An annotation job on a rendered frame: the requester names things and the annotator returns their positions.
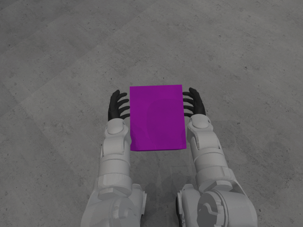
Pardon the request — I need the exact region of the carton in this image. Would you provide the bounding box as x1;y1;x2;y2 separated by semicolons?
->
130;85;187;151

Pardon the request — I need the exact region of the robot right upper arm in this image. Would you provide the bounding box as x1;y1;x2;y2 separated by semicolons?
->
197;189;258;227

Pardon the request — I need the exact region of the left robot forearm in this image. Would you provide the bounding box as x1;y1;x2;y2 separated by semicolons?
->
85;118;132;210

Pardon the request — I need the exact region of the robot right shin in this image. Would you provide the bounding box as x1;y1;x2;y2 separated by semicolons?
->
180;184;199;227

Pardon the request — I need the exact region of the right robot forearm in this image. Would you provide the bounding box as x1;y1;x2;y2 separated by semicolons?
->
187;114;247;196

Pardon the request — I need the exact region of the robot right hand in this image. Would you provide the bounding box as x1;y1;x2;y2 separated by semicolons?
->
182;87;206;117

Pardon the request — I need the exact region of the left robot thigh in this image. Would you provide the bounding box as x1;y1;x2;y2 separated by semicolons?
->
128;188;147;224

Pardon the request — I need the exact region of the robot left upper arm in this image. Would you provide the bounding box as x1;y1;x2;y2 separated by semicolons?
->
80;195;140;227

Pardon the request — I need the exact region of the robot left hand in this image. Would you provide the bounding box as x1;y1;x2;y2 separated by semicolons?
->
108;90;130;121

